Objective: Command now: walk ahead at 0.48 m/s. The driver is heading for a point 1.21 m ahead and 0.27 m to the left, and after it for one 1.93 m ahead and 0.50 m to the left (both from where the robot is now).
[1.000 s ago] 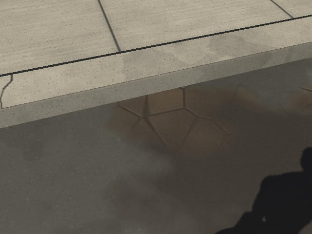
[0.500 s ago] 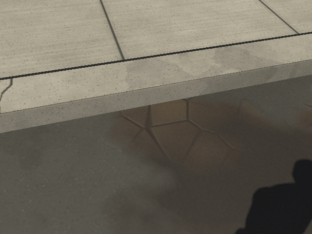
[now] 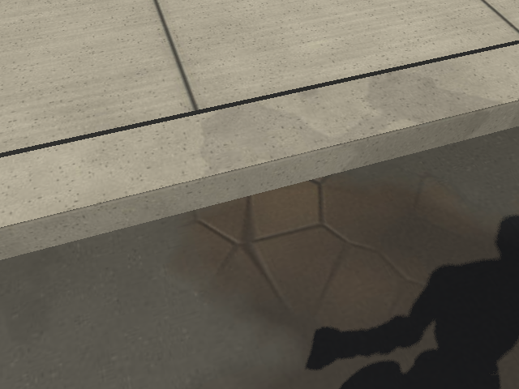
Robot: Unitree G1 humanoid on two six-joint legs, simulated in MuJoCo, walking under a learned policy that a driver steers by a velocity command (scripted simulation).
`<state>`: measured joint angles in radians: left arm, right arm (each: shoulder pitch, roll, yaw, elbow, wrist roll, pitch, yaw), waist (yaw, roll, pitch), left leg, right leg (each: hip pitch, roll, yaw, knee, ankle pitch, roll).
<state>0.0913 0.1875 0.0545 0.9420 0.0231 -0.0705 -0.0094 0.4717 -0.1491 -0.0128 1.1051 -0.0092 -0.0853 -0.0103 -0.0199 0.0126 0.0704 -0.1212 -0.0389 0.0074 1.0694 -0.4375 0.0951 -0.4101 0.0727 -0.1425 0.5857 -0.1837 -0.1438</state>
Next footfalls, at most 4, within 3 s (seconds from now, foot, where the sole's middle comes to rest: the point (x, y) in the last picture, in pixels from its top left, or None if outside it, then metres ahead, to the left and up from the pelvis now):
0.48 left None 0.44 0.10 -0.76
1.02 right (293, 281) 0.75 -0.08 -0.76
1.70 left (206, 142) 1.15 0.17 -0.62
2.30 right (192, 67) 1.53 0.24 -0.62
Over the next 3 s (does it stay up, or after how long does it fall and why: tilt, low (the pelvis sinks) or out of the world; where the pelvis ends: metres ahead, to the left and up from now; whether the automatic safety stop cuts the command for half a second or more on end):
stays up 1.56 0.38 0.16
